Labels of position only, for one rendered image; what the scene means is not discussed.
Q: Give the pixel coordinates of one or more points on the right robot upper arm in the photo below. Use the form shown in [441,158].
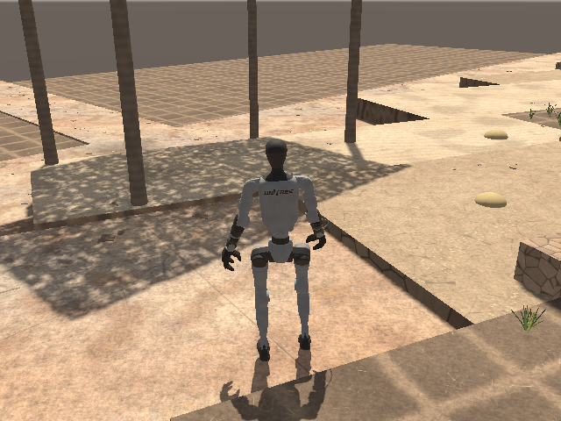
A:
[309,196]

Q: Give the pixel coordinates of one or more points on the robot left hand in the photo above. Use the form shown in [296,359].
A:
[226,258]

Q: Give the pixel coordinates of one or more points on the left robot upper arm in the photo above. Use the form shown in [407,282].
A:
[245,203]

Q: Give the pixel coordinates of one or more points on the robot right hand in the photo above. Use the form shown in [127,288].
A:
[313,237]

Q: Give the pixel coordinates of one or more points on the right robot forearm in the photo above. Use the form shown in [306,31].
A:
[317,227]

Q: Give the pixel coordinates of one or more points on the robot torso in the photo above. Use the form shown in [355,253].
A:
[279,212]

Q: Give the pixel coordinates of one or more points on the left robot shin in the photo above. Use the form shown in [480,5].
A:
[262,320]

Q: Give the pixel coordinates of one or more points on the left robot forearm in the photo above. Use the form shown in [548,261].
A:
[234,236]

